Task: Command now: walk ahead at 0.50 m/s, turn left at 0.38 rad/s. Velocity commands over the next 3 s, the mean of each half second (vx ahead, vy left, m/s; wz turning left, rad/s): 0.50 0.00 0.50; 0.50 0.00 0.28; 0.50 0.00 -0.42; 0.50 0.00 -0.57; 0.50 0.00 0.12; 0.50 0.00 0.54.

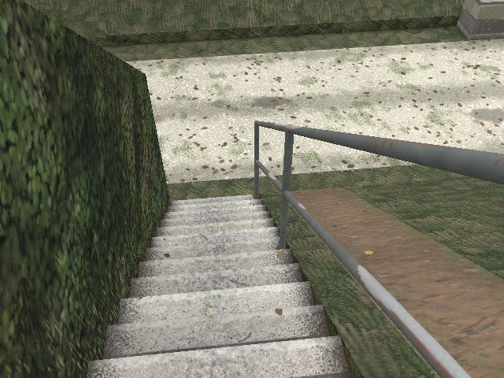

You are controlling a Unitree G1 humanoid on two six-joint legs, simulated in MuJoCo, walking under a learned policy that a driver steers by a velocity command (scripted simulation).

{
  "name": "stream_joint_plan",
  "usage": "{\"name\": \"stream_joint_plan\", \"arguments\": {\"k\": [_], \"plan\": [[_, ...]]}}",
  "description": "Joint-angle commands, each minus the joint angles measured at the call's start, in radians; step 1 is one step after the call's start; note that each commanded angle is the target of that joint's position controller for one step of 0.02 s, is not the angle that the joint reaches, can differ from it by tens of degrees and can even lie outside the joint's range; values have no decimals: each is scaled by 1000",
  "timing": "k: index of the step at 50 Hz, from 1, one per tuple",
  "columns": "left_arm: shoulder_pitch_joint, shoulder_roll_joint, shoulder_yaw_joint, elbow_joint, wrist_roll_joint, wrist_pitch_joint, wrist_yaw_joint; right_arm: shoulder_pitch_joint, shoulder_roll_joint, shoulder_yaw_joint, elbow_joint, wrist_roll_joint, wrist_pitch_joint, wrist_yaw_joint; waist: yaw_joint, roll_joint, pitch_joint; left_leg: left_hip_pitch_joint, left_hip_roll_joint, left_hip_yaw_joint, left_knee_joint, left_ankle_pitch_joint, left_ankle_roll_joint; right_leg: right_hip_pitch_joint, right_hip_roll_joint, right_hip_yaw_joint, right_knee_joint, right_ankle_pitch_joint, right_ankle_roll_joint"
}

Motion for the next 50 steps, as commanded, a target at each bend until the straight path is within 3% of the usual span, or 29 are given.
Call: {"name": "stream_joint_plan", "arguments": {"k": [1,3,5,7,9,12,14,16,18,19,21,22,23,24,26,27,28,30,31,32,34,37,40,43,45,47,48,49,50], "plan": [[-106,79,-1,-184,33,-67,0,222,-110,-10,-34,43,-36,-9,-53,327,29,472,211,-624,-394,885,250,-619,89,154,604,-140,16],[-118,119,16,-187,-33,-71,2,124,-168,-44,-66,2,-21,-5,32,38,7,344,309,-859,-435,531,333,-654,36,196,540,-120,38],[-176,100,14,-206,-5,-27,25,70,-122,-25,-78,13,-14,-16,58,-98,73,164,300,-780,-389,494,285,-625,-33,187,361,-99,50],[-206,47,-17,-237,32,0,24,83,-158,-44,-56,17,18,-56,55,9,88,90,189,-623,-392,522,214,-533,-43,130,130,-7,53],[-184,23,-35,-215,87,18,7,113,-112,-20,-33,0,48,-97,64,2,18,-5,80,-467,-293,614,150,-362,-13,59,59,471,4],[-322,22,-45,-262,71,-9,-34,211,-46,-5,28,61,41,-146,-8,0,24,109,-25,-416,-187,138,102,-449,3,120,-349,862,-16],[-398,-34,-47,-300,61,-3,-54,213,-61,-9,71,49,56,-145,-53,47,13,-90,-62,-358,-210,7,69,-95,86,58,-477,1010,28],[-254,14,-12,-293,31,17,-46,154,-73,-1,76,7,75,-141,17,164,-39,-126,-53,-434,-124,2,66,77,79,127,-352,970,59],[-162,38,0,-273,43,43,-45,52,-43,0,22,13,93,-136,89,188,3,44,-56,-466,58,55,39,-13,19,172,-402,869,62],[-142,38,4,-263,42,45,-26,30,-7,13,-9,31,108,-134,102,105,53,123,-101,-389,188,112,13,-6,-22,142,-683,800,94],[210,22,19,-136,5,27,0,24,24,25,19,43,102,-94,201,-11,21,-35,-144,-276,791,60,-47,334,-201,211,-1019,1075,-3],[307,4,7,-111,28,8,-17,111,88,36,41,-1,83,-63,176,-174,-86,-425,-205,-275,1095,-522,-52,781,-269,211,-487,1404,-31],[247,72,13,-88,9,-10,-30,249,59,27,20,51,42,-46,59,-352,-121,-608,-105,-316,1152,-431,-41,815,-353,335,-297,1559,-88],[267,92,25,-70,2,-8,-35,259,13,19,50,71,34,-36,54,-329,-122,-672,-47,-297,1191,-370,-56,759,-403,373,-327,1457,-152],[201,-3,4,-20,8,-3,-59,113,-12,-3,47,63,50,-52,32,28,24,-648,-16,-147,1278,-175,-59,383,-267,297,-516,1080,-116],[172,124,37,9,6,-25,-44,150,5,-5,-3,75,47,-77,-28,-193,75,-645,23,-231,1287,-74,-86,212,-386,466,-500,1086,-207],[58,113,39,8,-10,-39,-29,101,-32,-11,-33,84,61,-95,-67,-210,167,-726,72,-306,1091,-17,-107,108,-421,540,-553,843,-203],[-15,10,-8,8,33,-41,-9,-4,-64,-23,-70,55,71,-99,-69,2,241,-555,89,-266,798,199,-130,-203,-239,312,-575,521,-113],[0,29,-12,36,28,-39,3,-18,-22,-12,-57,18,69,-93,-56,72,230,-509,90,-248,598,355,-137,-221,-213,298,-527,601,-94],[51,16,-21,72,32,-40,1,-6,18,-5,-47,0,61,-80,-32,80,188,-407,96,-246,404,440,-130,-215,-192,249,-539,698,-93],[142,112,6,152,37,-41,1,82,94,14,-23,8,54,-49,-37,-68,91,-360,114,-200,397,575,-106,-72,-210,247,-490,694,-111],[320,63,8,197,16,-51,13,-151,2,-5,-115,40,59,-45,107,-78,138,-731,96,-294,169,547,-79,300,-200,275,-359,424,-89],[423,20,1,218,6,-37,47,-358,49,28,-209,3,14,1,166,-32,218,-869,109,-257,-76,651,-73,406,-225,327,-332,458,-90],[189,50,-16,134,8,-19,23,-275,80,28,-151,-20,27,64,107,-10,187,23,84,-11,-205,1067,-91,-340,-122,143,-379,91,-116],[211,42,-10,158,-21,-6,27,-262,17,12,-147,13,40,35,133,-102,222,46,70,-43,-347,846,-142,-204,-80,141,-290,186,-106],[131,62,3,176,-4,6,23,-20,-68,-20,-60,-8,60,10,-5,-184,62,179,152,-139,-462,820,-102,63,-73,241,47,400,-71],[78,111,24,194,-5,0,9,217,-132,-44,24,-23,52,0,-129,-153,-36,420,155,-62,-482,887,-94,18,-66,226,287,587,-47],[51,95,33,187,-25,-10,-1,426,-138,-54,97,-40,40,-8,-235,-13,-34,619,206,-85,-568,920,-52,-137,35,186,685,401,13],[126,-6,20,214,-19,-7,7,461,-91,-30,154,-52,23,-12,-220,227,37,734,263,-76,-529,1206,-18,-403,186,153,1087,-440,49]]}}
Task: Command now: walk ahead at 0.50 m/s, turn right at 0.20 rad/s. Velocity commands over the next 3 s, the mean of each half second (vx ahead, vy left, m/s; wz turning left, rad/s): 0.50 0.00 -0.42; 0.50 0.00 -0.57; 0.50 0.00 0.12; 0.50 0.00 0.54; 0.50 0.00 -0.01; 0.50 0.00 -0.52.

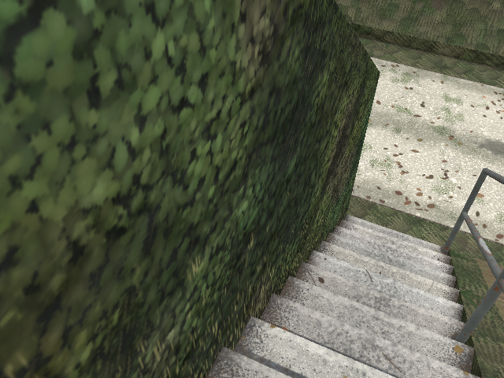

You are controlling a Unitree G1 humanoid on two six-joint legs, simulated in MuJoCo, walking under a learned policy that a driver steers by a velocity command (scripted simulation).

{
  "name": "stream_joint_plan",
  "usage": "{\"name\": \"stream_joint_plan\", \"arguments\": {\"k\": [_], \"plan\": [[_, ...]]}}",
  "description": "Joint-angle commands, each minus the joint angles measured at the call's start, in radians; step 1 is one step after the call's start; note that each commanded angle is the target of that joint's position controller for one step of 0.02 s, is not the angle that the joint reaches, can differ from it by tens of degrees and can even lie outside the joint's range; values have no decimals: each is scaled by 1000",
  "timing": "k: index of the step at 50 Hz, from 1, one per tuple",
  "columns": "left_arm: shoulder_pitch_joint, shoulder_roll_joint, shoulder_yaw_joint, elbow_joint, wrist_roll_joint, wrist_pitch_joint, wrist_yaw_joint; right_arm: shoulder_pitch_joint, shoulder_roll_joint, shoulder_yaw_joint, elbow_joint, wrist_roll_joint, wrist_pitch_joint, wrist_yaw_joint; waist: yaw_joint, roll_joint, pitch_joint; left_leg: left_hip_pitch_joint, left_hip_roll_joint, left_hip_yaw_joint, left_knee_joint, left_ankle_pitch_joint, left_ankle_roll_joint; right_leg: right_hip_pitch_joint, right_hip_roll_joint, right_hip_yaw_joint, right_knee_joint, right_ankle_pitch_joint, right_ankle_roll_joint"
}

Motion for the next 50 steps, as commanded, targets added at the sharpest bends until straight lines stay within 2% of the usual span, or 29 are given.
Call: {"name": "stream_joint_plan", "arguments": {"k": [1,4,5,7,9,12,14,19,22,24,25,26,27,28,30,31,32,34,35,36,38,40,41,43,45,46,48,49,50], "plan": [[130,14,26,-31,-5,-16,-10,537,-129,-34,176,-21,-17,-11,-136,219,-74,711,304,-162,277,769,129,-729,42,249,609,-59,19],[-18,111,50,-85,-15,8,19,378,-87,-35,156,7,-23,19,-98,-24,-50,365,268,-159,118,59,163,-756,-34,155,261,316,28],[-137,61,28,-167,-27,30,21,379,-178,-66,200,-5,-21,-6,-81,80,-68,231,391,-346,15,-283,238,-790,-70,131,259,437,19],[-180,105,42,-200,-18,81,31,239,-83,-22,190,6,-32,-66,-14,-47,112,-94,305,-269,-5,-228,176,-657,-118,243,-138,676,49],[-168,69,35,-204,12,100,28,231,-176,-32,210,-38,-32,-100,1,16,46,-110,271,-200,40,-173,166,-577,-94,169,-140,809,73],[-300,131,54,-288,3,83,-1,280,-79,-21,248,34,-58,-132,-36,91,40,41,211,-117,105,-434,73,-685,-101,262,-407,1156,30],[-364,107,49,-333,31,86,-28,311,-51,-10,268,34,-50,-155,-51,62,85,2,175,-27,192,-553,65,-659,-76,219,-552,1338,37],[-450,102,43,-360,24,91,-80,347,-127,-38,233,27,-22,-143,-121,23,115,-87,182,38,383,-784,48,-482,-69,84,-641,1347,25],[-502,141,58,-384,36,106,-68,352,-148,-63,207,36,-14,-122,-168,70,132,-1,229,39,523,-672,24,-503,-68,-28,-612,1132,2],[-323,180,92,-320,3,105,-55,282,-192,-74,214,32,22,-114,-67,59,30,-122,158,158,794,-331,11,-39,-7,-178,-830,973,-45],[-126,203,108,-258,10,92,-44,192,-225,-83,186,41,5,-114,67,18,-20,-174,143,194,1047,-137,-17,182,20,-230,-961,1130,-73],[51,211,108,-211,24,78,-52,137,-188,-75,212,22,-10,-132,187,-156,33,-278,62,181,1534,-592,-45,310,-78,-63,-1233,1192,-174],[56,311,103,-186,42,59,-58,227,-48,-48,174,-33,-43,-128,68,-441,62,-684,-62,158,1903,-1301,-99,463,-182,101,-860,1832,-224],[26,297,83,-215,21,49,-64,402,-63,-43,145,-8,-73,-100,-48,-505,-171,-755,-20,0,1782,-1272,-106,576,-273,322,-766,1969,-334],[-78,262,89,-220,-14,47,-67,268,-101,-63,108,59,-80,-125,-84,-17,-152,-762,25,-28,1604,-1108,-92,288,-302,462,-876,1217,-359],[-113,330,110,-193,-34,48,-66,209,-37,-45,70,76,-73,-137,-138,-45,-127,-831,49,-68,1512,-1083,-80,181,-401,692,-960,762,-412],[-168,248,78,-212,-2,31,-62,151,-88,-58,79,98,-63,-144,-154,27,-18,-834,64,-138,1259,-827,-71,18,-393,712,-1008,591,-373],[-313,168,51,-257,8,-16,-17,78,-183,-89,79,52,-51,-154,-215,10,98,-646,51,-145,906,-563,-107,-295,-252,567,-980,789,-302],[-307,186,57,-241,8,-21,5,61,-139,-79,63,-6,-52,-151,-207,-71,51,-506,36,-105,762,-466,-123,-333,-193,486,-955,947,-287],[-271,221,68,-219,31,-15,12,163,-123,-77,115,-15,-61,-135,-220,-132,-39,-378,12,-76,824,-309,-111,-324,-178,453,-907,1072,-278],[-163,141,54,-183,-24,-31,40,49,-156,-86,88,17,-76,-89,-160,-113,-35,-482,-12,-124,557,-45,-79,-151,-121,415,-762,942,-243],[-127,92,35,-171,-51,-14,55,-96,-41,-41,23,-41,-77,-67,-80,-21,-14,-107,-95,15,151,291,-42,-402,14,234,-771,702,-161],[-111,101,37,-158,-46,-5,47,-134,-15,-36,-12,-31,-63,-59,-48,-90,9,-39,-112,28,131,269,-43,-433,19,263,-764,654,-168],[-196,109,37,-162,-27,6,36,57,-48,-57,10,-20,-57,-39,-134,-248,-35,127,-125,-21,271,246,-16,-456,49,342,-612,651,-177],[-203,40,20,-168,-38,20,38,201,-85,-79,20,-16,-56,-44,-185,-208,-12,148,-146,37,91,31,-46,-311,113,330,-435,704,-153],[-169,36,9,-172,-35,29,42,195,-88,-87,17,1,-67,-65,-163,-145,53,30,-66,-25,-215,-75,-49,-110,95,307,-285,678,-138],[-183,24,7,-108,-20,30,26,556,-130,-125,164,18,-69,-54,-281,-148,8,473,107,-116,-241,160,16,-333,105,296,167,606,-112],[-81,-98,-7,-110,-15,15,-10,683,-101,-93,216,0,-59,-29,-253,161,-95,852,233,-173,254,594,96,-769,227,248,650,-171,-92],[34,-76,-14,-135,-50,-12,-16,738,-113,-86,261,18,-38,-16,-212,322,-155,988,270,-287,387,610,129,-1062,167,301,826,-203,-88]]}}
Over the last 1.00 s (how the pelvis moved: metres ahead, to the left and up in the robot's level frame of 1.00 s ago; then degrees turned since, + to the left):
0.44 0.15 -0.30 24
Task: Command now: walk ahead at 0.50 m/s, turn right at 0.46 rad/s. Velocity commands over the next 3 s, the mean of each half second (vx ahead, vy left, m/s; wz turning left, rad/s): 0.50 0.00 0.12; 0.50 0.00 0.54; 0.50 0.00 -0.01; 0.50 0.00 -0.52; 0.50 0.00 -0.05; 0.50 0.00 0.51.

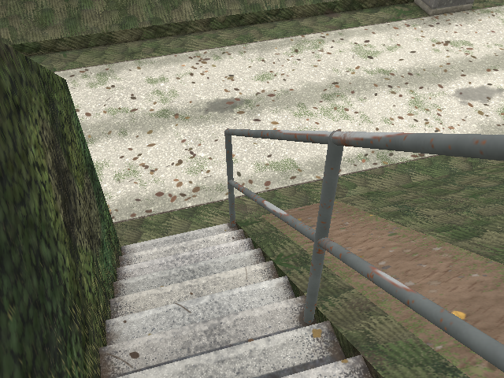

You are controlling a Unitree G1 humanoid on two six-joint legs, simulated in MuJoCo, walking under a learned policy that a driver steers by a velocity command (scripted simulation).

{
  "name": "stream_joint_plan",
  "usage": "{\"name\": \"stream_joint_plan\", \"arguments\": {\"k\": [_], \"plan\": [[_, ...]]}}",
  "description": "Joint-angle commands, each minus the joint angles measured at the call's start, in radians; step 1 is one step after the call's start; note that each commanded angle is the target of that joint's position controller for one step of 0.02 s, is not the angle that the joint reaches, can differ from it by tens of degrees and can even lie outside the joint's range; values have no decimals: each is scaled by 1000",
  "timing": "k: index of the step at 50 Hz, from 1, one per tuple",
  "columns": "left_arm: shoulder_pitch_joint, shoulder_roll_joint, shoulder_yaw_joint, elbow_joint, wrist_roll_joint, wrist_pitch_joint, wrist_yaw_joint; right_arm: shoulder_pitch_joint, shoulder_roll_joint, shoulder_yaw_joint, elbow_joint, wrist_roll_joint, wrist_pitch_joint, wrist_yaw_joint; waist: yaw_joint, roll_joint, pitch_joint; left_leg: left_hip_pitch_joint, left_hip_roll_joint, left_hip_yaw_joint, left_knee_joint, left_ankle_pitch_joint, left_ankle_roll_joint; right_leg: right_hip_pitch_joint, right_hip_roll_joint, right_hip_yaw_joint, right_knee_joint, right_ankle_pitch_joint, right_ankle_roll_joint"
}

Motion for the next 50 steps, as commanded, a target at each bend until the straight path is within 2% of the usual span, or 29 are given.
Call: {"name": "stream_joint_plan", "arguments": {"k": [1,2,3,4,7,8,10,12,16,18,20,22,23,24,25,26,28,31,32,33,34,36,39,43,46,47,48,49,50], "plan": [[187,-13,-18,-28,-33,-43,-33,627,-99,-31,216,32,59,31,-94,330,-85,811,365,-335,317,889,164,-891,-105,100,550,-32,21],[82,25,-5,-47,-18,-24,-22,528,-1,-1,212,34,71,46,-51,90,2,564,279,-274,232,621,152,-847,-171,14,424,119,20],[-73,-11,-19,-155,-45,-1,3,400,-95,-21,218,22,73,24,28,97,98,258,345,-592,15,196,218,-794,-240,-36,290,261,7],[-184,20,-18,-203,-45,10,17,304,-106,-17,220,26,56,5,67,11,200,82,394,-696,1,208,238,-799,-295,-23,222,284,15],[-242,78,-8,-239,33,5,15,117,-46,21,156,31,38,-72,140,-126,255,-367,145,-393,56,109,126,-490,-385,-77,-493,809,91],[-274,30,-14,-235,65,-2,9,134,-69,8,164,27,38,-75,93,-71,185,-479,86,-315,27,212,103,-190,-362,-138,-625,987,116],[-188,-12,-23,-200,45,-5,-26,171,-139,-8,167,19,48,-66,116,46,82,-422,121,-325,79,301,119,-50,-332,-177,-509,1026,137],[-349,40,-16,-233,50,-9,-36,385,-11,5,222,78,38,-98,-14,6,102,37,86,-376,302,-50,147,-464,-372,-37,-837,1196,90],[-513,-2,-40,-319,41,-36,-75,385,24,4,225,59,82,-104,-96,-46,141,-118,-26,-329,409,-205,137,-210,-282,-123,-1230,1385,120],[-471,-37,-45,-358,40,-22,-64,354,-14,-11,225,55,99,-91,-105,32,142,-203,-32,-375,438,-168,173,-49,-263,-126,-1241,1249,131],[-354,11,-20,-346,48,-26,-63,334,7,1,210,57,103,-83,-85,19,133,-69,-58,-377,624,-125,181,0,-284,-116,-1442,1141,108],[48,123,40,-158,55,-9,-73,233,-10,-12,242,67,86,-66,94,82,4,-288,-64,-395,1013,-193,148,458,-428,-81,-1327,1385,50],[251,141,48,-118,52,1,-61,224,16,-3,230,69,65,-54,205,-44,-21,-425,-197,-244,1422,-592,50,630,-522,-21,-1418,1467,0],[282,137,18,-77,77,-2,-86,366,81,12,241,68,66,-33,121,-242,-66,-770,-234,-243,1773,-902,15,881,-627,16,-1011,1819,-62],[218,134,5,-81,51,0,-105,422,25,10,183,80,69,-25,63,-363,-155,-871,-154,-267,1803,-814,-1,886,-698,118,-1012,1658,-115],[160,122,3,-88,23,-4,-125,339,-35,3,135,75,91,-25,45,-256,-154,-881,-92,-200,1678,-707,-13,741,-710,191,-1146,1091,-177],[59,106,-1,-34,49,7,-115,135,-27,10,51,91,138,-49,8,-55,37,-891,6,-104,1619,-476,-10,344,-728,368,-1396,344,-218],[-46,-38,-66,-25,88,-30,-62,98,-6,11,10,59,155,-57,-51,-96,201,-771,34,-226,1139,-36,-12,-64,-588,107,-1337,566,-68],[-56,-32,-63,-3,94,-31,-43,135,35,13,31,37,158,-56,-70,-190,176,-683,35,-169,1008,49,-29,-120,-554,28,-1294,644,-66],[-52,3,-58,-1,95,-46,-27,120,-12,0,34,28,132,-57,-59,-169,169,-587,42,-187,884,129,-31,-168,-512,-29,-1314,881,-58],[-37,86,-39,20,116,-53,-21,165,12,4,64,24,124,-41,-87,-201,98,-520,40,-154,924,219,-34,-137,-530,-20,-1274,941,-69],[22,72,-31,33,78,-63,-3,44,-67,-14,2,50,115,-16,-43,-168,81,-651,50,-257,705,388,1,69,-522,-52,-1218,842,-18],[69,115,-24,21,70,-65,22,-78,-59,-8,-35,14,102,21,13,-83,138,-523,21,-191,444,709,11,-8,-502,-151,-1104,612,-1],[113,94,-18,42,52,-48,7,-172,-40,-3,-95,50,123,36,105,-154,212,-439,27,-86,286,552,-18,1,-517,-209,-991,497,-11],[150,127,3,60,58,-27,8,-244,-35,15,-126,69,117,57,181,-83,230,-357,53,-8,60,455,-18,96,-529,-208,-868,582,-3],[133,148,11,65,54,-28,-1,-178,-50,8,-107,71,118,53,150,-127,208,-264,54,13,51,377,-13,112,-551,-185,-796,692,0],[22,201,30,67,62,-37,-18,81,-144,-27,-20,58,113,45,13,-178,70,9,77,1,160,455,27,57,-565,-201,-562,878,25],[4,204,31,83,40,-42,-28,313,-156,-48,61,40,117,24,-108,-107,-18,207,20,94,-92,423,52,84,-493,-293,-289,909,61],[33,163,33,120,35,-53,-18,472,-217,-67,155,15,124,17,-176,125,5,435,47,88,-114,563,100,-121,-353,-377,253,458,122]]}}
Over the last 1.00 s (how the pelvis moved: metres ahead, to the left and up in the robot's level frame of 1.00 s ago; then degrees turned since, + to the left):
0.50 -0.12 -0.40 -34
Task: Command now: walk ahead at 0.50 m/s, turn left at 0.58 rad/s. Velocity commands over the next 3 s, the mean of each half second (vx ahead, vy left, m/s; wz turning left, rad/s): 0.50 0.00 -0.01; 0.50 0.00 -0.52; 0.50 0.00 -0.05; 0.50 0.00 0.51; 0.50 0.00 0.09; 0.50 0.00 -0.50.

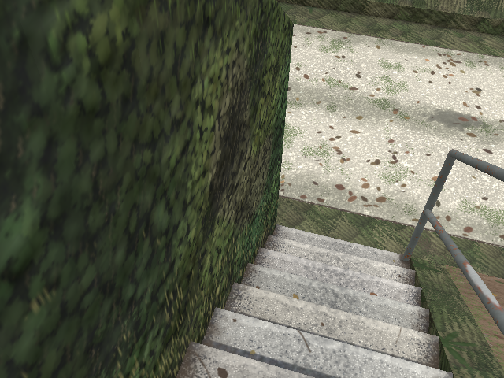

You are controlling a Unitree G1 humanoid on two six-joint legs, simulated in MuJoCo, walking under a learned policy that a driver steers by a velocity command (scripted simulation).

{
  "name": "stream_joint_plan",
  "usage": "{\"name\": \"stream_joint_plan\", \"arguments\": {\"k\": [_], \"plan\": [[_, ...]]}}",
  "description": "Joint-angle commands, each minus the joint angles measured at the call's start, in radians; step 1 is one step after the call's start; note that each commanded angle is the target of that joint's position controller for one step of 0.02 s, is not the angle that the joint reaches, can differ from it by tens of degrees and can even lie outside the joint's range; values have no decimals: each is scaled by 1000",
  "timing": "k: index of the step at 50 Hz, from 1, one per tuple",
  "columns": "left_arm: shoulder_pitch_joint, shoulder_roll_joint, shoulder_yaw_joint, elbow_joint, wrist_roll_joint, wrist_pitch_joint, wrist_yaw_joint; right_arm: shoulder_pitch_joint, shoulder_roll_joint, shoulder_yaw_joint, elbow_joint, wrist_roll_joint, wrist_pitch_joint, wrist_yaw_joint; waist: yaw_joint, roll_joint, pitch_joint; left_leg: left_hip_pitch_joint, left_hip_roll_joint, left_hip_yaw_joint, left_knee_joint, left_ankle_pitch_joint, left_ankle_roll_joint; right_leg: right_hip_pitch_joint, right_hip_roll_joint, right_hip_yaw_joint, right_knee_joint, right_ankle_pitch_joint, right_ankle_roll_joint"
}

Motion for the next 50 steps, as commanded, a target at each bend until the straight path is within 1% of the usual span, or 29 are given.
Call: {"name": "stream_joint_plan", "arguments": {"k": [1,2,3,4,5,6,7,10,13,17,21,23,25,26,27,28,29,30,31,34,35,37,40,42,44,45,46,47,50], "plan": [[29,28,24,-55,12,-29,-13,547,-206,-41,179,-40,12,-25,-186,357,-52,798,93,-138,273,581,170,-760,107,141,860,-156,28],[88,60,15,-91,2,-53,-20,545,-175,-31,162,-11,25,-9,-176,359,-245,810,195,-345,255,454,315,-796,111,276,786,-177,41],[39,124,33,-131,-22,-44,-14,472,-148,-29,133,-7,30,-7,-157,60,-206,669,224,-368,141,104,322,-818,67,270,601,-12,30],[-80,54,8,-202,-77,-32,-7,456,-259,-58,207,19,48,-14,-109,82,-131,583,337,-580,23,-411,375,-986,65,240,549,52,7],[-150,129,19,-185,-75,12,24,309,-173,-25,139,-7,42,-17,-81,-162,-53,330,324,-579,-47,-678,297,-906,23,262,355,286,-21],[-165,119,24,-175,-68,27,35,237,-140,-16,129,-45,13,-33,-64,-90,-8,169,389,-656,-11,-572,294,-838,25,393,233,426,-36],[-127,111,28,-158,-35,58,39,178,-62,24,109,-50,-13,-57,-26,-185,65,-63,327,-527,-11,-448,252,-681,33,420,28,562,13],[-56,85,43,-131,-3,71,33,198,-151,7,172,-70,-46,-118,4,-39,-15,-129,235,-344,70,-193,193,-454,93,383,-87,838,49],[-236,120,58,-224,7,59,-6,256,-21,28,211,2,-67,-156,-53,13,46,-22,122,-187,204,-492,94,-578,112,472,-519,1293,4],[-368,65,36,-294,22,61,-59,266,-66,26,215,-26,-71,-158,-90,44,33,-232,90,-87,269,-759,63,-221,141,307,-657,1517,-15],[-405,91,40,-297,17,58,-73,363,-14,32,218,-1,-41,-146,-184,10,150,72,134,-127,513,-494,45,-522,140,257,-789,1093,-40],[-182,105,63,-234,2,61,-72,265,-106,10,236,-18,-21,-140,-58,110,93,-46,179,-156,700,-289,62,-220,123,176,-741,881,-66],[308,177,103,-66,22,71,-71,86,-131,-10,258,-46,-49,-102,254,-114,-42,-285,3,49,1393,-180,-16,411,136,108,-1044,1180,-193],[283,113,64,-42,-16,74,-74,123,-26,14,226,-80,-57,-106,177,-330,78,-534,-105,92,1792,-1105,-51,441,28,286,-1117,1350,-235],[215,176,44,-59,27,58,-80,311,38,34,179,-77,-98,-97,-41,-521,-23,-755,-68,4,1832,-1200,-78,612,-42,455,-691,1986,-295],[150,140,40,-100,-9,44,-77,315,6,27,148,-74,-116,-79,-70,-389,-124,-830,-37,-22,1720,-1138,-111,635,-99,556,-711,1982,-361],[111,163,59,-142,-23,30,-66,173,-27,16,90,-30,-133,-95,-44,-93,-142,-853,13,-68,1545,-995,-95,537,-117,649,-771,1515,-393],[5,313,107,-171,-24,23,-51,124,-6,18,49,-15,-135,-119,-108,-1,-156,-850,33,-93,1483,-988,-106,419,-184,875,-816,1135,-453],[-78,236,79,-189,-1,-5,-43,52,-73,-11,60,32,-140,-126,-147,112,-62,-805,76,-184,1194,-766,-99,217,-216,922,-854,1070,-428],[-94,175,58,-181,-27,-25,14,-28,-74,-17,51,-67,-111,-140,-168,-5,-1,-450,39,-98,645,-441,-147,-141,-10,648,-833,1353,-292],[-54,200,62,-140,-8,-21,22,65,-82,-18,97,-69,-112,-125,-184,-76,-65,-252,-2,-58,685,-242,-133,-222,39,605,-785,1339,-269],[-26,93,41,-128,-56,-19,59,-38,-75,-9,59,-49,-135,-85,-148,-48,-25,-119,-52,-50,241,287,-103,-307,190,456,-657,845,-204],[45,50,40,-90,-51,11,43,-96,4,10,-10,-49,-113,-59,-52,-136,-10,65,-127,8,52,231,-102,-271,250,479,-570,763,-188],[-31,30,33,-91,-40,29,46,137,-23,-3,29,-51,-116,-45,-175,-227,-41,144,-126,-24,258,164,-80,-259,280,589,-363,841,-191],[-77,27,26,-134,-63,37,32,378,-90,-32,117,-40,-120,-71,-276,-109,-1,178,-12,-35,-260,66,-100,-59,287,468,9,917,-112],[-120,37,29,-104,-36,41,23,579,-74,-44,189,-46,-127,-49,-369,-81,-30,491,116,-129,-319,270,-2,-213,327,463,367,750,-82],[-12,-56,17,-128,-28,40,11,686,-86,-27,255,-64,-129,-17,-319,142,-110,958,301,-246,221,786,146,-740,451,467,789,-183,-50],[95,-73,-5,-162,-50,19,10,681,-85,-21,282,-53,-115,-2,-226,271,-149,1058,384,-361,373,817,215,-1029,335,528,843,-189,-83],[-150,43,14,-232,-86,42,35,386,39,20,210,-44,-79,-13,-107,-162,43,342,215,-253,97,165,121,-907,172,336,531,314,-157]]}}
Over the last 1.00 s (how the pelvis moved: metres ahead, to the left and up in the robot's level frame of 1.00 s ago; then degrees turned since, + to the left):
0.46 0.08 -0.36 26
